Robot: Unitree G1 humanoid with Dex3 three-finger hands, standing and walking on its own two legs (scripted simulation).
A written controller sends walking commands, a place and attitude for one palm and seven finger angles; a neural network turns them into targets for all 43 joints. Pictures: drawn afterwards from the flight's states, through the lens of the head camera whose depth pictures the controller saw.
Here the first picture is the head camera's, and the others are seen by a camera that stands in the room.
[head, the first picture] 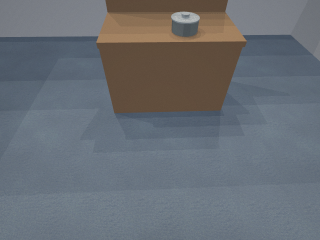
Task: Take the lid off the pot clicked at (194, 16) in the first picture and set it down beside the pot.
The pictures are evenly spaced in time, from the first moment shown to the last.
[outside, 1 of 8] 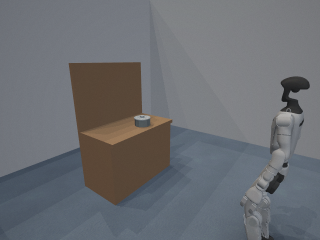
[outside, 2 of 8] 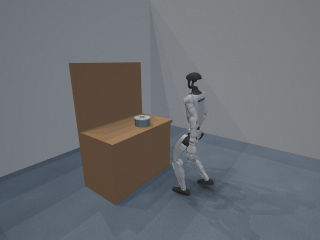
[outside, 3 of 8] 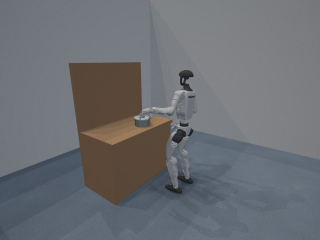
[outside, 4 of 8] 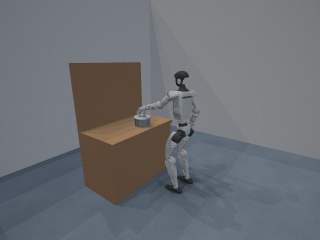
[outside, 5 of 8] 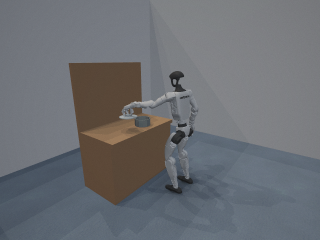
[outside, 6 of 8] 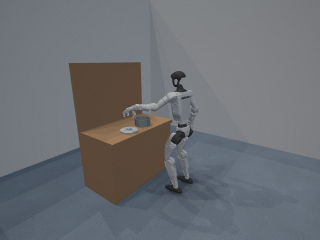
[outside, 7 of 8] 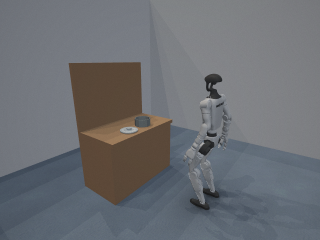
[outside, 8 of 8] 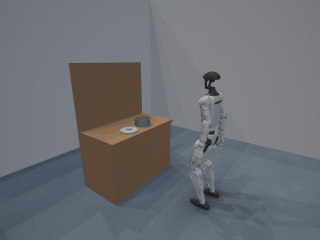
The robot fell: no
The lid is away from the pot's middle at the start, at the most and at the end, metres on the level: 0.00 0.25 0.24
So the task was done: yes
